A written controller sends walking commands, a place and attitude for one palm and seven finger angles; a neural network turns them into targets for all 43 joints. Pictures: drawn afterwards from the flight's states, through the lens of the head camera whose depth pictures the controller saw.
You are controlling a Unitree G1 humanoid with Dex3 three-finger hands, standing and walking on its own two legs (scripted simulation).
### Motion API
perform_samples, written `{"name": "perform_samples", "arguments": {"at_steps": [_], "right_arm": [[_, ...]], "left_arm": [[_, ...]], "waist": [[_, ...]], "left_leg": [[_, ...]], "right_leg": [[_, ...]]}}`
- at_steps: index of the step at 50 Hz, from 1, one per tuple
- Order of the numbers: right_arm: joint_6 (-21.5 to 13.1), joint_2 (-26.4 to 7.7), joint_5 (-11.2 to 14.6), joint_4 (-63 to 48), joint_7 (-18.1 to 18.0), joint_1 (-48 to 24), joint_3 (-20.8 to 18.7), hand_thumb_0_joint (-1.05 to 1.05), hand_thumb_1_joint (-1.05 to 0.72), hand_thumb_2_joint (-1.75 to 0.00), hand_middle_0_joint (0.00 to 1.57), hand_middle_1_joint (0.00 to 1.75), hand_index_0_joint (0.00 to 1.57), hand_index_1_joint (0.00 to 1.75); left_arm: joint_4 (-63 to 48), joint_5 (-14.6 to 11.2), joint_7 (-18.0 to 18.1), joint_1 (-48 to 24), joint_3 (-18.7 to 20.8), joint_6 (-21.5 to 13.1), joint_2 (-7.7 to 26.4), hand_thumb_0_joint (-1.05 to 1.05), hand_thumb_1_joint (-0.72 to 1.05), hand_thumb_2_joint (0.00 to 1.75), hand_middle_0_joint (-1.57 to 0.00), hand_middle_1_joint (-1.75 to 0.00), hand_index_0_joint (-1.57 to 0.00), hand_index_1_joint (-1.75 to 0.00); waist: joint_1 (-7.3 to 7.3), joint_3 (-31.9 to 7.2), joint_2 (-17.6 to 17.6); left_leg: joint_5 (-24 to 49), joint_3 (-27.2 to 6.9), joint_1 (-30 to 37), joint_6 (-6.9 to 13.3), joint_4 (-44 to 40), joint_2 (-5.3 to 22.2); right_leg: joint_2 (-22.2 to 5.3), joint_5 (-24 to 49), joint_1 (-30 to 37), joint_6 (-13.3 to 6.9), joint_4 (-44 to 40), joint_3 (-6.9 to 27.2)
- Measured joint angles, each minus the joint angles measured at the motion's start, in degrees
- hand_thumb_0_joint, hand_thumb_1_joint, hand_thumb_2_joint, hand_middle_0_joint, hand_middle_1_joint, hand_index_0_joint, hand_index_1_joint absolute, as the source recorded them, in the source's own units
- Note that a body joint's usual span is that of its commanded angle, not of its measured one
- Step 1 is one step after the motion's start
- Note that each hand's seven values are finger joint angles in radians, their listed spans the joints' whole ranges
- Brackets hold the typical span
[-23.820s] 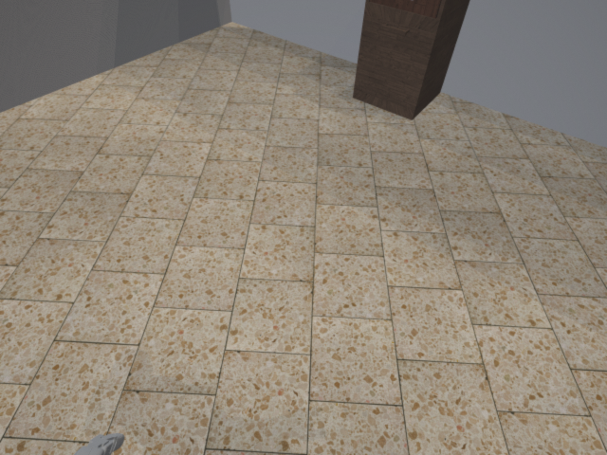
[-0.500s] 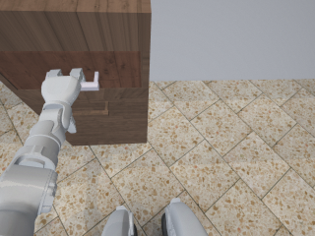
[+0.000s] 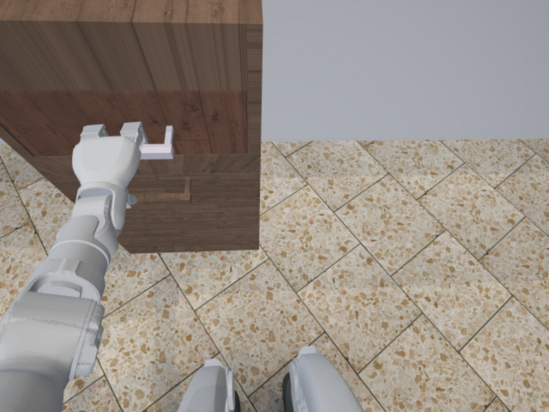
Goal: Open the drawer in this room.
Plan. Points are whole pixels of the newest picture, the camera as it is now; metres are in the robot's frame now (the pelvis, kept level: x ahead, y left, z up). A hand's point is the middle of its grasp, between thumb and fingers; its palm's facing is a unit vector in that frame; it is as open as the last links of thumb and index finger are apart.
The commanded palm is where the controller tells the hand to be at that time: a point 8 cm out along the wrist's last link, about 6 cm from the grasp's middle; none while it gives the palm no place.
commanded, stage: close the thumb around the handle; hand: left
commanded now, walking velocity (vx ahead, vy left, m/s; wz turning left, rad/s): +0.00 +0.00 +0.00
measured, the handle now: (126, 142) +0.54 +0.21 -0.01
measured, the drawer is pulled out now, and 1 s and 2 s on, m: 0.00 0.03 0.14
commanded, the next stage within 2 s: pull the drawer open in 0.34 s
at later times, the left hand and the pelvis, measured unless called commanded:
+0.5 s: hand (121, 179) +0.48 +0.22 -0.03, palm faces -0.05 +0.00 -1.00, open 5.4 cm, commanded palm +0.46 +0.21 +0.01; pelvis -0.01 +0.00 -0.01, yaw +0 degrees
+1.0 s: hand (118, 196) +0.45 +0.22 -0.03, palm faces -0.05 -0.04 -1.00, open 5.5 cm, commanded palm +0.41 +0.21 +0.01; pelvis +0.03 +0.01 +0.01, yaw -2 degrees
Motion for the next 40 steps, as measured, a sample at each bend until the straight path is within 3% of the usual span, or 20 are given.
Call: {"name": "perform_samples", "arguments": {"at_steps": [9, 15, 23, 31, 40], "right_arm": [[-0.4, -0.6, -0.1, 0.1, -0.3, 1.3, -0.4, 0.00, -0.90, -0.89, 0.20, 0.30, 0.20, 0.30], [-0.2, -0.6, -0.3, 0.6, 0.1, 0.9, -0.6, 0.00, -0.90, -0.89, 0.20, 0.30, 0.20, 0.30], [0.1, -0.2, -0.1, 0.5, 0.3, 0.3, -0.1, 0.00, -0.90, -0.89, 0.20, 0.30, 0.20, 0.30], [0.3, -0.1, 0.2, -0.2, 0.2, 1.0, 0.1, 0.00, -0.90, -0.89, 0.20, 0.30, 0.20, 0.30], [1.0, -0.2, 0.4, -0.3, 0.4, 2.1, -0.9, 0.00, -0.90, -0.89, 0.20, 0.30, 0.20, 0.30]], "left_arm": [[-2.4, 0.7, -0.4, 1.7, 0.7, -4.5, 1.5, 0.00, 0.53, 0.74, -0.36, -1.29, -0.39, -1.31], [-2.8, 1.0, 1.8, 1.4, 1.0, -4.5, 1.2, 0.00, 0.75, 0.83, -0.37, -1.32, -0.41, -1.32], [-0.8, 0.8, 2.2, -0.3, 0.1, -2.1, 0.6, 0.00, 0.75, 0.84, -0.36, -1.34, -0.40, -1.34], [-1.5, 0.0, 0.2, 0.5, 0.3, -1.3, 0.6, 0.00, 0.76, 0.82, -0.34, -1.34, -0.40, -1.35], [-6.7, -0.3, 1.0, 6.4, 0.8, -2.3, -1.0, 0.00, 0.78, 0.80, -0.31, -1.34, -0.38, -1.34]], "waist": [[0.48, -0.4, 0.0], [0.73, -0.2, 0.1], [0.34, 0.0, 0.3], [-0.02, 0.0, 0.2], [1.48, -0.4, 0.2]], "left_leg": [[-0.7, 0.0, -1.0, 0.0, 1.2, 0.1], [-0.9, 0.1, -2.3, 0.2, 2.2, 0.0], [-0.4, 0.1, -2.4, 0.4, 2.0, -0.2], [-0.1, 0.6, -1.3, 0.6, 1.1, 0.0], [-0.9, 1.5, 1.3, 0.9, -0.4, 0.2]], "right_leg": [[0.1, -0.6, -1.0, -0.1, 1.1, -0.1], [0.0, -0.8, -2.2, 0.1, 2.1, 0.0], [-0.2, -0.3, -2.3, 0.3, 1.8, 0.0], [0.0, 0.2, -1.4, 0.5, 0.8, 0.5], [0.3, -0.3, 0.9, 0.9, -0.5, 1.6]]}}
